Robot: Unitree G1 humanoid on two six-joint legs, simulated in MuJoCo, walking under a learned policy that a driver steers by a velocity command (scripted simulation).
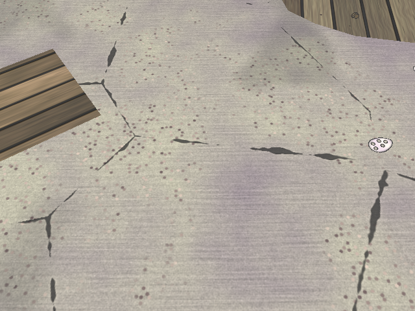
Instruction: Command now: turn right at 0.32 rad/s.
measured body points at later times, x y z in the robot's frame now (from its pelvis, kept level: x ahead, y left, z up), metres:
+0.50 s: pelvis +0.01 +0.01 +0.00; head +0.02 +0.00 +0.45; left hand +0.15 +0.27 -0.11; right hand +0.11 -0.26 -0.12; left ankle +0.02 +0.15 -0.73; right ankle -0.01 -0.12 -0.73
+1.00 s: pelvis +0.07 +0.03 +0.00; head +0.07 +0.05 +0.45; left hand +0.16 +0.30 -0.13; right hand +0.07 -0.25 -0.12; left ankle +0.04 +0.12 -0.73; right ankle +0.00 -0.11 -0.68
